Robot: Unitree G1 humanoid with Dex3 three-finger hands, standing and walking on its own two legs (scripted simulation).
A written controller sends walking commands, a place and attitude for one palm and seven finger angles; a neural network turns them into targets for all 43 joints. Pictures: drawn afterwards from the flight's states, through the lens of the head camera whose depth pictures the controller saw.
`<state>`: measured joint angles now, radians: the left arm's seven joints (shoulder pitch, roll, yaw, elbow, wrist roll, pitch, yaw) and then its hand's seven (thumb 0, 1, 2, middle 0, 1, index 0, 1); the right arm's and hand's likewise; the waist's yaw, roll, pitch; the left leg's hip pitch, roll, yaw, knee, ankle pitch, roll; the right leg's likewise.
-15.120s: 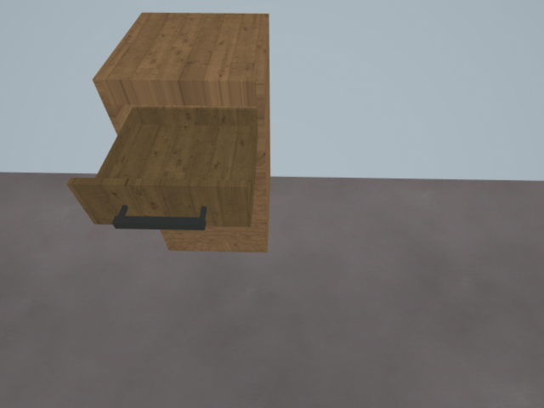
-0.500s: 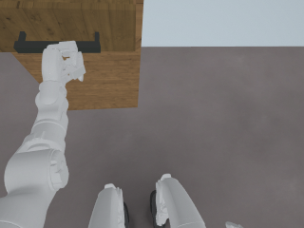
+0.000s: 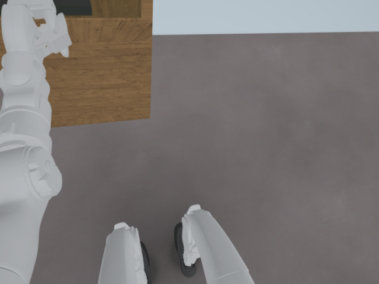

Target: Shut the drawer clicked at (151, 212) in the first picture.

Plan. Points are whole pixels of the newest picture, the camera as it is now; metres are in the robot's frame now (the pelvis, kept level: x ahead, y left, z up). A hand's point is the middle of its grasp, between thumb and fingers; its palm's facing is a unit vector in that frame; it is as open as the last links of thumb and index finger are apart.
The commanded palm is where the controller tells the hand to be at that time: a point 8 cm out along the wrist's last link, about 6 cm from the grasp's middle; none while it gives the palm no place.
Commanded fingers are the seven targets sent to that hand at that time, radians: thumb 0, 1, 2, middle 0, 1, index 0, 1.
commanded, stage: push the drawer shut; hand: left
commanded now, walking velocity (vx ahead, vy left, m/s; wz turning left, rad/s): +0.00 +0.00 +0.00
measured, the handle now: out of the picture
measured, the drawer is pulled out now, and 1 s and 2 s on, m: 0.00 0.00 0.00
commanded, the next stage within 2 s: pull the fist back off the drawer in 0.40 s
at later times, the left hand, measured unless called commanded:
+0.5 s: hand (54, 28) +0.59 +0.15 +0.04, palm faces +0.00 -1.00 -0.05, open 3.6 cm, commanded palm +0.64 +0.15 +0.05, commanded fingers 0.00 0.90 0.90 -1.40 -1.60 -1.40 -1.60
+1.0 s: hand (59, 30) +0.59 +0.15 +0.04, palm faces +0.00 -1.00 -0.03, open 3.5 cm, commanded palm +0.58 +0.15 +0.05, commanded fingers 0.00 0.90 0.90 -1.40 -1.60 -1.40 -1.60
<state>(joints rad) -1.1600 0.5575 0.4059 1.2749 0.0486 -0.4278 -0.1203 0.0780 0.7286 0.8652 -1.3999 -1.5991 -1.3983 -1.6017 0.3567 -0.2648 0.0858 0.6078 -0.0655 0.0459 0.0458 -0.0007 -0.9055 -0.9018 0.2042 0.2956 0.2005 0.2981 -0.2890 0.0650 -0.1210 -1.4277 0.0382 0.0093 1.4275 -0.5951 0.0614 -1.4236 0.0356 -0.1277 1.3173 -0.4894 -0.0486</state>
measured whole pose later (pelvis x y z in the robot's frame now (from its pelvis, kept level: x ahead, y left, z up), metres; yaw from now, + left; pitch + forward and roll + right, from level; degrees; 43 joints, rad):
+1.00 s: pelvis -0.02 +0.01 -0.01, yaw +0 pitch +35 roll -8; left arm -1.26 0.59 0.33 1.27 0.07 -0.33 -0.07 0.09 0.63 0.88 -1.40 -1.60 -1.40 -1.60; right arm 0.42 -0.25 0.11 0.64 -0.09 0.00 0.07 0.00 -0.90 -0.90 0.21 0.30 0.20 0.30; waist -0.32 0.06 -0.12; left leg -1.51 0.03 -0.02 1.45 -0.56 0.07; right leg -1.48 0.03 -0.16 1.31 -0.45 -0.04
